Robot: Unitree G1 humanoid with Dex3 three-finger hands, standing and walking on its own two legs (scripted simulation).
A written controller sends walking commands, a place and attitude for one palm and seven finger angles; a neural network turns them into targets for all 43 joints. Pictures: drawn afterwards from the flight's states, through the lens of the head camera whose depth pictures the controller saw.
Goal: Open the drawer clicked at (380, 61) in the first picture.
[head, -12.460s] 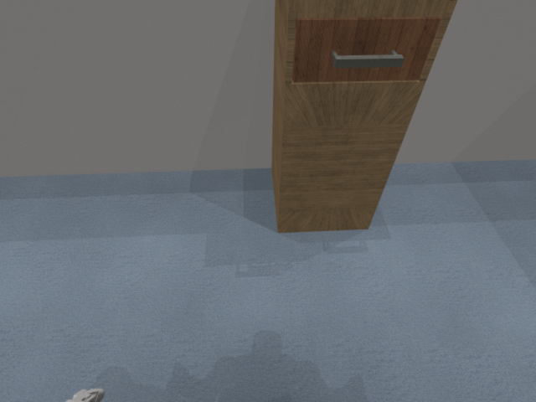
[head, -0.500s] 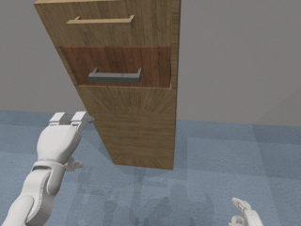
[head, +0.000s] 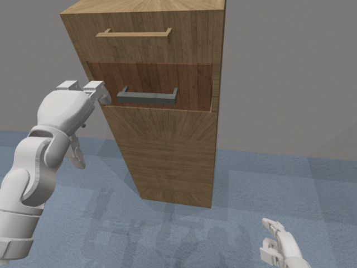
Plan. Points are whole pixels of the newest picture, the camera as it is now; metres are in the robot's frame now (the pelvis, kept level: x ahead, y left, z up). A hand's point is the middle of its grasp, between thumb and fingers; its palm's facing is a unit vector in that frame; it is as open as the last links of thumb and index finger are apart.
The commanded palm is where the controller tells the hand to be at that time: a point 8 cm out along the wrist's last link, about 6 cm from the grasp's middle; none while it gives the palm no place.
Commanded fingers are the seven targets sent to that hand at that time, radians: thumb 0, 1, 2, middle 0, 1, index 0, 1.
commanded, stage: raise the hand with hooked fingers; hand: left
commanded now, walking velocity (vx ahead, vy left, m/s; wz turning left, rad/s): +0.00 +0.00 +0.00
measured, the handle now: (148, 93) +0.58 +0.20 +0.07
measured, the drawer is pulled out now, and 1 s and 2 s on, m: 0.00 0.00 0.00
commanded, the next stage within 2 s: move the hooked fingers above the handle in 0.38 s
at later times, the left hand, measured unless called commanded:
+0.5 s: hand (84, 126) +0.32 +0.24 +0.19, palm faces +0.15 -0.03 -0.99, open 13.9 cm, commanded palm +0.28 +0.23 +0.24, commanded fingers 0.00 -0.50 0.30 -0.30 -1.20 -0.30 -1.20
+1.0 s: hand (110, 115) +0.38 +0.22 +0.16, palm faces +0.03 +0.00 -1.00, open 13.9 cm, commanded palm +0.36 +0.22 +0.22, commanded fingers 0.00 -0.50 0.30 -0.30 -1.20 -0.30 -1.20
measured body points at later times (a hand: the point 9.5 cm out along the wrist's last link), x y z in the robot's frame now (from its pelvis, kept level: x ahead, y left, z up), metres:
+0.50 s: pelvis -0.01 +0.00 +0.00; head +0.00 -0.05 +0.45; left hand +0.30 +0.24 +0.24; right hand +0.19 -0.22 -0.11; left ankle -0.03 +0.12 -0.74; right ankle +0.04 -0.14 -0.74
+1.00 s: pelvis +0.00 -0.01 +0.00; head +0.02 -0.05 +0.45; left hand +0.37 +0.22 +0.22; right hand +0.16 -0.25 -0.12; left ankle -0.03 +0.12 -0.74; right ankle +0.04 -0.14 -0.74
